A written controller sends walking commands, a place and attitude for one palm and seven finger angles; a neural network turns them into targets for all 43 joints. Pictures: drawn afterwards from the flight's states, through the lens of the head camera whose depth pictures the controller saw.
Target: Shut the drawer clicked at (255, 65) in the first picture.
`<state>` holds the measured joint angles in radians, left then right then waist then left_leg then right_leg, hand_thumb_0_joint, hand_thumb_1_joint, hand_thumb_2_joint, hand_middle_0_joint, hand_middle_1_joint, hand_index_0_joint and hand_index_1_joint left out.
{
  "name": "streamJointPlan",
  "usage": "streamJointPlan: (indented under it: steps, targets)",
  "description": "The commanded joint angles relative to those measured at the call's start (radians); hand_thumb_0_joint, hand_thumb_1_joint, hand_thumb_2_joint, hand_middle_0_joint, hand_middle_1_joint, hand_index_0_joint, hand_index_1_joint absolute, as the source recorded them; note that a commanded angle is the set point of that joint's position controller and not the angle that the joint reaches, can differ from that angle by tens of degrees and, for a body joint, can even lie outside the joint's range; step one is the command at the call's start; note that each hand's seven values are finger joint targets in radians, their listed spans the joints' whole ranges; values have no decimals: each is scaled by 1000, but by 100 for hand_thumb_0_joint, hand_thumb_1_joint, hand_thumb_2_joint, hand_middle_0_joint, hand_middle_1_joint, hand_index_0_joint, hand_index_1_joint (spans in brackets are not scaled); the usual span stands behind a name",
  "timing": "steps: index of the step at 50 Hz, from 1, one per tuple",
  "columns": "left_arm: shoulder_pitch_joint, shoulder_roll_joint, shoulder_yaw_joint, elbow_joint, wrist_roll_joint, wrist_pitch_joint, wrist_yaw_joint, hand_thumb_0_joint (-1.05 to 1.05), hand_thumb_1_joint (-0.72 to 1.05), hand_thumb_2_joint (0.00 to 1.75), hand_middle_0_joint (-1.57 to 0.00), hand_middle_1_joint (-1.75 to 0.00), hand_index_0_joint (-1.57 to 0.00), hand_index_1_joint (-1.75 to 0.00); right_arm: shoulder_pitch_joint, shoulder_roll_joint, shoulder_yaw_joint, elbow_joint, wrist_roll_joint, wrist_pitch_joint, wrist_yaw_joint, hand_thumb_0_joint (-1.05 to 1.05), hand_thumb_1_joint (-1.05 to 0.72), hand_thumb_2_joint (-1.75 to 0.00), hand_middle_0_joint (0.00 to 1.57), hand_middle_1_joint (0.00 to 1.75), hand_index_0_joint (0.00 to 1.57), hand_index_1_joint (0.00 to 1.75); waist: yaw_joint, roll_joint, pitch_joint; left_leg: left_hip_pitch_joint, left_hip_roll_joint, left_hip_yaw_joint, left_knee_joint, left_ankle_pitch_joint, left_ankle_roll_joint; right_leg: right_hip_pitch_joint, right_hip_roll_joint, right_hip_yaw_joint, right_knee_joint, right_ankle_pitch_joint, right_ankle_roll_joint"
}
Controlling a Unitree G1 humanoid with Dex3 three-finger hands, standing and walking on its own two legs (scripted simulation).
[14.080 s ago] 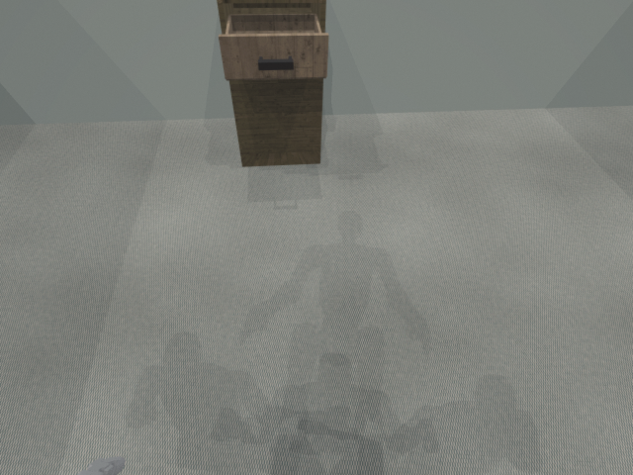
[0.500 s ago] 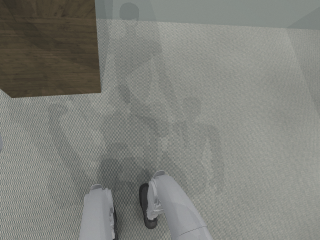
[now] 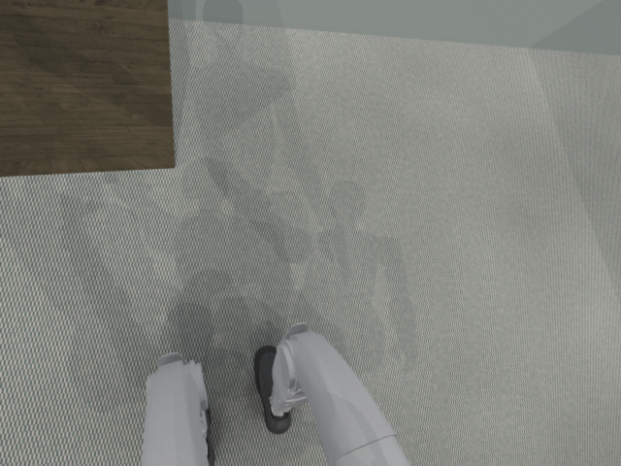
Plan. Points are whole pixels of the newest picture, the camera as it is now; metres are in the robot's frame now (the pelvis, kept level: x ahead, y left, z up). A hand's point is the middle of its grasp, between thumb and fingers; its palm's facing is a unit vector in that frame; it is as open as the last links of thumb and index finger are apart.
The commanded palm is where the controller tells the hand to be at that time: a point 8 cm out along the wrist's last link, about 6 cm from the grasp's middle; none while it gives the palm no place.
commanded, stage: pull the fist back off the drawer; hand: left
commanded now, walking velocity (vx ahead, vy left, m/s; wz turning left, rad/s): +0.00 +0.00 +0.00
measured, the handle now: out of the picture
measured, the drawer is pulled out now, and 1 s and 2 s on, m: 0.00 0.00 0.00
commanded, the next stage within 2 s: draw the hand back to the body in 0.54 s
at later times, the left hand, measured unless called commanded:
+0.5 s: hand out of the picture +0.60 +0.25 +0.07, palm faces +0.07 -1.00 -0.03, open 3.2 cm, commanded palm +0.59 +0.25 +0.07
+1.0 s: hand out of the picture +0.49 +0.25 +0.14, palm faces +0.08 -1.00 -0.04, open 3.3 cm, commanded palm +0.45 +0.29 +0.16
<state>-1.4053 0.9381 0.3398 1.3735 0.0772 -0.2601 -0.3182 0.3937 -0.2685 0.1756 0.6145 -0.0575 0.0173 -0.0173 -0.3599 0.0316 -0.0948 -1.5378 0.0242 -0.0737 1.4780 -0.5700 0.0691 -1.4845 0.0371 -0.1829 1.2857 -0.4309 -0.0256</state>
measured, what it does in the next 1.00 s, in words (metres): rises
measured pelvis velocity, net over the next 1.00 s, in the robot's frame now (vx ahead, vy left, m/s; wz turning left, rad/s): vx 0.08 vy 0.00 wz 0.05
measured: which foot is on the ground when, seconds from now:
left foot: down 0.00-1.00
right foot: down 0.00-1.00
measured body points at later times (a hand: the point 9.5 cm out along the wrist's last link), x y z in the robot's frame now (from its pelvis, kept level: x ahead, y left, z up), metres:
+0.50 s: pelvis +0.02 +0.00 +0.02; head +0.23 +0.06 +0.41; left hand +0.59 +0.31 +0.07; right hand -0.01 -0.24 -0.06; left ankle +0.04 +0.07 -0.58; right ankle +0.08 -0.11 -0.58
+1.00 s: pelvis +0.08 +0.00 +0.10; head +0.20 +0.04 +0.53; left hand +0.48 +0.31 +0.14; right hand +0.16 -0.25 -0.01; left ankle +0.03 +0.07 -0.58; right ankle +0.08 -0.11 -0.58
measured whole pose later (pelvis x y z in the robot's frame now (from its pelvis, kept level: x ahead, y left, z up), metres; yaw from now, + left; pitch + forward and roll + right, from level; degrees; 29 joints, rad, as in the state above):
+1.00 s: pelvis +0.08 +0.00 +0.10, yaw +3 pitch +24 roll -5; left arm -0.45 0.45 0.35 0.64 -0.20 -0.28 -0.28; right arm 0.35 -0.25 0.05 0.55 0.03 0.06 0.03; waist -0.11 0.03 -0.15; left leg -0.91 0.01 -0.01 1.03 -0.54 0.06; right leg -0.90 0.05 -0.09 0.91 -0.42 -0.02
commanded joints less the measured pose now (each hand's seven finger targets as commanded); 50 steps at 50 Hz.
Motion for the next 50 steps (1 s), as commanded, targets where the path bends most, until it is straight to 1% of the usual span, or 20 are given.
streamJointPlan:
  steps: [1,4,6,12,14,16,19,21,25,30,32,34,35,37,40,42,45,47,48,50]
  targets:
    - [-548,122,30,-275,-29,-56,39,0,90,90,-140,-160,-140,-160,254,-262,-90,6,-5,-4,-14,0,-90,-90,20,30,20,30,-65,476,-553,653,48,-170,-243,238,-51,119,19,85,-102,69,-10]
    - [-528,107,37,-270,-28,-50,42,0,90,90,-140,-160,-140,-160,258,-259,-96,1,-7,2,-8,0,-90,-90,20,30,20,30,-60,443,-564,650,45,-170,-234,260,-52,132,21,85,-103,80,-9]
    - [-503,137,70,-271,-28,-51,39,0,90,90,-140,-160,-140,-160,265,-257,-96,-1,-8,4,-4,0,-90,-90,20,30,20,30,-48,440,-570,644,45,-162,-231,279,-50,148,23,84,-101,85,-10]
    - [-407,122,101,-346,-49,-56,30,0,90,90,-140,-160,-140,-160,262,-253,-111,-16,-4,18,14,0,-90,-90,20,30,20,30,2,439,-619,714,48,-170,-255,335,-65,178,26,83,-110,102,-12]
    - [-340,102,105,-352,-59,-57,24,0,90,90,-140,-160,-140,-160,256,-245,-117,-20,1,23,20,0,-90,-90,20,30,20,30,21,426,-614,715,46,-155,-260,358,-63,210,28,87,-123,111,-13]
    - [-281,149,156,-352,-62,-64,25,0,90,90,-140,-160,-140,-160,258,-245,-117,-25,4,28,22,0,-90,-90,20,30,20,30,42,388,-612,686,44,-139,-262,366,-56,252,28,92,-126,112,-13]
    - [-219,96,133,-394,-69,-77,26,0,90,90,-140,-160,-140,-160,245,-237,-127,-31,8,33,31,0,-90,-90,20,30,20,30,58,389,-612,723,45,-130,-275,408,-62,267,28,94,-138,128,-12]
    - [-159,118,170,-406,-79,-92,27,0,90,90,-140,-160,-140,-160,243,-234,-129,-38,10,38,34,0,-90,-90,20,30,20,30,79,356,-631,716,42,-114,-270,456,-57,317,29,101,-140,150,-13]
    - [-121,61,153,-411,-102,-113,22,0,90,90,-140,-160,-140,-160,229,-227,-142,-34,15,47,37,0,-90,-90,20,30,20,30,72,284,-597,681,39,-89,-265,481,-47,369,29,110,-156,186,-4]
    - [-80,31,152,-384,-113,-140,21,0,90,90,-140,-160,-140,-160,228,-222,-152,-28,16,57,36,0,-90,-90,20,30,20,30,77,268,-594,694,34,-76,-254,557,-47,386,26,115,-154,241,-3]
    - [-78,38,159,-410,-114,-156,19,0,90,90,-140,-160,-140,-160,227,-220,-155,-29,15,63,37,0,-90,-90,20,30,20,30,89,301,-628,733,33,-76,-247,625,-54,392,24,119,-147,278,-5]
    - [94,61,212,-540,-138,-162,7,0,90,90,-140,-160,-140,-160,226,-216,-170,-68,24,74,47,0,-90,-90,20,30,20,30,172,337,-771,858,33,-73,-283,788,-71,511,23,125,-164,364,-7]
    - [160,32,199,-623,-160,-154,-2,0,90,90,-140,-160,-140,-160,212,-211,-177,-87,35,78,52,0,-90,-90,20,30,20,30,186,340,-816,911,34,-68,-302,846,-75,559,24,130,-185,407,-5]
    - [283,5,195,-740,-194,-121,-11,0,90,90,-140,-160,-140,-160,197,-204,-187,-107,53,82,57,0,-90,-90,20,30,20,30,211,319,-834,963,34,-65,-343,914,-77,635,26,126,-220,462,-3]
    - [410,-86,157,-889,-255,-66,-10,0,90,90,-140,-160,-140,-160,159,-191,-200,-127,79,68,53,0,-90,-90,20,30,20,30,215,219,-768,966,27,-42,-414,856,-55,741,31,126,-301,491,10]
    - [491,-115,161,-954,-281,-55,13,0,90,90,-140,-160,-140,-160,142,-181,-203,-131,87,47,44,0,-90,-90,20,30,20,30,224,207,-721,986,23,-23,-449,842,-54,773,28,130,-337,502,12]
    - [569,-213,100,-973,-298,-70,41,0,90,90,-140,-160,-140,-160,110,-166,-204,-123,90,21,33,0,-90,-90,20,30,20,30,219,163,-579,984,15,5,-505,747,-51,803,27,130,-394,457,15]
    - [625,-286,40,-976,-298,-88,48,0,90,90,-140,-160,-140,-160,93,-157,-204,-121,92,9,27,0,-90,-90,20,30,20,30,223,178,-517,1032,16,6,-538,771,-59,802,26,125,-416,442,11]
    - [666,-313,20,-956,-303,-89,45,0,90,90,-140,-160,-140,-160,82,-157,-205,-124,92,7,25,0,-90,-90,20,30,20,30,225,153,-468,1023,15,9,-555,751,-59,811,24,122,-430,432,11]
    - [728,-322,15,-956,-314,-91,33,0,90,90,-140,-160,-140,-160,60,-157,-209,-131,97,5,20,0,-90,-90,20,30,20,30,238,113,-435,1012,9,19,-583,714,-54,870,20,125,-449,437,9]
